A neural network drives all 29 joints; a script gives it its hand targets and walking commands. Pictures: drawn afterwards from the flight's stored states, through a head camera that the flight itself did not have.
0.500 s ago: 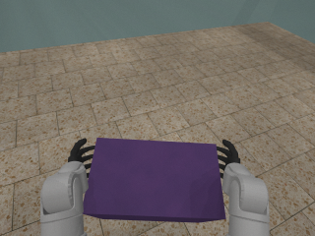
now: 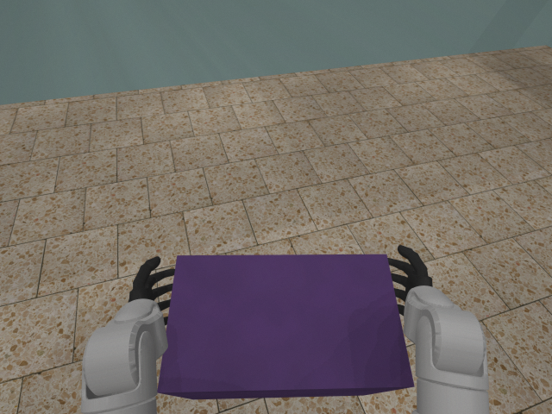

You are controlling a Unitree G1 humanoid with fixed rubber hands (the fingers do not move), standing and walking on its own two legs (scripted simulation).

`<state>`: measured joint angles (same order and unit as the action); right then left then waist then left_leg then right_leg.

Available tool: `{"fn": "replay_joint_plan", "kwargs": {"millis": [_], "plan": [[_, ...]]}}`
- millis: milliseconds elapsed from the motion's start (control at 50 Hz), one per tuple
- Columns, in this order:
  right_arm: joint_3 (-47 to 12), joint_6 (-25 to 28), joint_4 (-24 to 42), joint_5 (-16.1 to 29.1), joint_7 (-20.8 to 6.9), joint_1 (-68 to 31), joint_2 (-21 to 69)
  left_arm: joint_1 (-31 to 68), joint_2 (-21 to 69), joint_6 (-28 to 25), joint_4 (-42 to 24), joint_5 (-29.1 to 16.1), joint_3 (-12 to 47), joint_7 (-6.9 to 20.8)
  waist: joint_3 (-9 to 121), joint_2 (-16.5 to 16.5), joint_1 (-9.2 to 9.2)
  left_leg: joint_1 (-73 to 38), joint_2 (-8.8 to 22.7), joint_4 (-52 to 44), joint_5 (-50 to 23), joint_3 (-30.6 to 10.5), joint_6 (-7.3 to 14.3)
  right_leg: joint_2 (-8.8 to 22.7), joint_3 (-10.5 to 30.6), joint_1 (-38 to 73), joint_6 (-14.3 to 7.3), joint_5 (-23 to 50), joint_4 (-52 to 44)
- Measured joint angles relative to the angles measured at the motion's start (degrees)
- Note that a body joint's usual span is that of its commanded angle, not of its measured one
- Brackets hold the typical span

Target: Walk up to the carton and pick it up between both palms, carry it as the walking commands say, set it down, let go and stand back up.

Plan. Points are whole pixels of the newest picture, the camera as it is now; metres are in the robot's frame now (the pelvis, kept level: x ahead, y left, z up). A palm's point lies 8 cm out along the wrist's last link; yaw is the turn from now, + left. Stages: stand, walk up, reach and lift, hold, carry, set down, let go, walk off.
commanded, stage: carry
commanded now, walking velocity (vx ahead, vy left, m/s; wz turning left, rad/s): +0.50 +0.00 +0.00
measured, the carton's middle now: (281, 333) +0.26 +0.00 -0.03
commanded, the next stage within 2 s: none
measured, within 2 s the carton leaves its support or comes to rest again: neither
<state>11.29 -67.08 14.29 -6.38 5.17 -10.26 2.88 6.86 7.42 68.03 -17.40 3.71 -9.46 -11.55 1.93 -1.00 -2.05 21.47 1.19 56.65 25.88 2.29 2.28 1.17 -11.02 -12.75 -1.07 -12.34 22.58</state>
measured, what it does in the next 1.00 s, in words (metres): walks ahead: left foot, then right foot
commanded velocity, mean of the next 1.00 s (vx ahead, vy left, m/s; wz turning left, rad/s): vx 0.13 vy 0.00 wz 0.00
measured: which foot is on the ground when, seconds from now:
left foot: up 0.00-0.10, down 0.12-0.50, up 0.52-0.68, down 0.70-1.00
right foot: down 0.00-0.14, up 0.16-0.48, down 0.50-1.00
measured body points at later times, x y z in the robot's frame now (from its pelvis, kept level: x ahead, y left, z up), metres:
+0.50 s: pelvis +0.30 +0.02 -0.01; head +0.31 +0.03 +0.44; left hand +0.59 +0.18 +0.06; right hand +0.56 -0.18 +0.07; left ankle +0.18 +0.13 -0.74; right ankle +0.43 -0.08 -0.74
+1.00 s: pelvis +0.47 +0.04 +0.00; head +0.46 +0.05 +0.45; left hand +0.76 +0.22 +0.07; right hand +0.74 -0.15 +0.08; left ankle +0.37 +0.12 -0.73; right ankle +0.43 -0.08 -0.73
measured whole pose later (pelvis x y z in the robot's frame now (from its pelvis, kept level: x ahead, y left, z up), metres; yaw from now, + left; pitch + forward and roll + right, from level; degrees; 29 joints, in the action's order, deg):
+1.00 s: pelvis +0.47 +0.04 +0.00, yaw -2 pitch +4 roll -1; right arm 12.2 -65.6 16.7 -8.2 6.8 -9.2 7.1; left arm 9.9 6.7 67.2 -15.9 5.6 -12.3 -7.3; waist 6.9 -0.6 0.3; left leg 9.5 -0.5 31.3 20.3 7.7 2.3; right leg 5.4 -10.0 -15.7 1.2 -13.7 32.0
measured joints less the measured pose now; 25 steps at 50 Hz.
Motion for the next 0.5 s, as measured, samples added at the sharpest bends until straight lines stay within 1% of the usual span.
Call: {"fn": "replay_joint_plan", "kwargs": {"millis": [80,120,140,160,180,220,240,260,280,320,360,380,420,460,500], "plan": [[1.0,1.1,-0.2,-0.6,-1.1,-0.5,1.2,-0.1,0.0,0.6,-2.3,-1.4,-0.4,-1.7,-0.7,1.3,0.24,3.9,1.7,-18.8,-5.5,0.8,-0.5,0.7,0.6,6.2,1.5,-2.2,-3.5],[1.4,1.4,1.1,-0.1,-0.7,-0.3,2.0,0.3,0.0,0.8,-3.4,-1.5,-0.9,-1.4,-0.6,2.0,0.79,2.7,1.8,-28.7,-12.5,2.7,-0.3,1.8,1.0,8.5,2.9,-5.5,-1.6],[1.3,1.6,1.8,0.0,-0.4,-0.3,2.4,0.4,0.0,0.7,-4.0,-1.2,-1.3,-0.8,0.1,2.4,0.91,1.7,1.6,-29.7,-18.7,3.7,-0.2,2.7,1.5,8.7,3.5,-8.0,1.0],[1.3,2.0,2.0,0.0,0.1,-0.5,3.3,0.6,-0.2,0.4,-4.2,-0.9,-2.0,0.1,1.0,3.1,1.14,1.1,1.2,-28.8,-21.8,4.8,0.0,4.0,2.0,7.6,3.7,-10.3,5.3],[1.2,2.5,1.7,-0.1,0.8,-0.9,4.3,0.9,-0.6,0.1,-4.0,-0.3,-2.9,1.4,1.8,3.5,1.47,0.5,0.8,-27.6,-18.9,5.3,0.3,4.6,3.3,5.1,3.5,-11.5,11.7],[0.5,3.2,1.2,-0.3,2.3,-1.0,5.3,2.5,-1.9,-0.1,-2.2,0.6,-3.9,3.7,2.4,2.8,2.47,-1.2,0.6,-27.5,-14.4,5.9,0.6,3.2,6.0,-1.0,2.7,-13.9,25.0],[0.0,3.5,1.0,-0.6,2.6,-0.6,5.2,3.3,-2.4,-0.1,-0.9,0.8,-3.9,4.2,2.5,2.2,2.84,-2.5,0.6,-28.8,-13.9,5.7,0.2,2.3,6.3,-3.7,2.7,-14.4,29.0],[-0.4,3.4,1.0,-0.8,2.8,0.0,4.9,3.9,-2.6,0.0,0.2,1.0,-3.8,4.5,2.5,1.3,2.98,-4.2,1.0,-30.8,-17.3,4.8,0.9,1.3,6.0,-5.9,2.8,-14.7,30.7],[-0.5,3.4,0.9,-0.8,3.0,0.6,4.8,4.2,-2.8,0.1,1.1,1.1,-3.7,4.6,2.4,0.9,3.13,-6.1,1.0,-32.5,-16.7,4.6,0.9,0.8,5.8,-7.9,3.0,-14.1,30.9],[-0.2,2.7,1.8,-0.2,3.9,1.6,4.7,4.5,-2.2,0.0,2.2,1.5,-3.6,5.0,2.0,0.5,3.78,-9.6,0.7,-36.0,-14.1,4.0,0.3,0.6,5.5,-11.6,3.6,-11.6,28.2],[0.7,2.0,3.3,0.2,4.0,2.0,4.5,4.6,-1.2,-0.6,2.7,1.7,-3.4,5.1,0.9,0.1,4.66,-12.8,0.3,-38.9,-13.2,3.3,-0.2,1.0,5.2,-13.6,4.5,-8.3,21.0],[1.0,1.7,3.9,0.5,4.1,1.9,4.4,4.5,-0.8,-1.0,2.5,1.8,-3.4,5.2,0.2,0.2,4.86,-14.3,0.1,-39.7,-12.8,3.2,-0.3,1.3,5.2,-14.1,4.7,-6.0,16.8],[1.2,1.1,5.1,1.3,4.8,1.2,4.4,3.9,-0.2,-1.9,1.5,1.9,-3.9,5.7,-1.1,0.8,4.54,-17.2,-0.3,-39.8,-10.8,3.9,-0.7,1.8,4.4,-14.2,4.7,0.6,8.5],[1.0,0.7,5.8,1.8,5.3,0.4,4.8,2.6,0.1,-2.5,-0.2,2.0,-4.4,6.3,-1.4,1.7,3.88,-19.7,-0.8,-38.4,-7.5,5.1,-1.2,2.1,2.7,-13.5,3.7,7.3,2.6],[0.4,1.1,6.1,1.6,4.5,0.6,4.7,1.5,0.1,-2.3,-2.3,1.6,-4.3,5.7,-0.7,2.6,3.73,-21.2,-1.3,-34.7,-3.1,5.3,-1.9,2.1,1.4,-11.1,1.8,14.2,-0.9]]}}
